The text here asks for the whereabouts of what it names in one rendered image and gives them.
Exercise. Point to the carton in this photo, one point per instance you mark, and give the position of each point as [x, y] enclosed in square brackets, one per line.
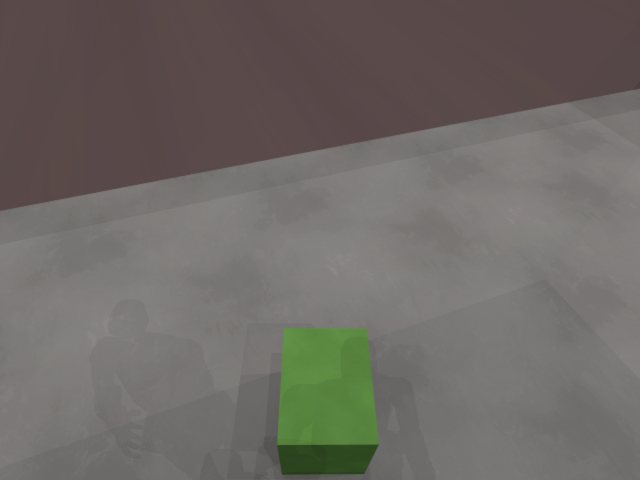
[327, 419]

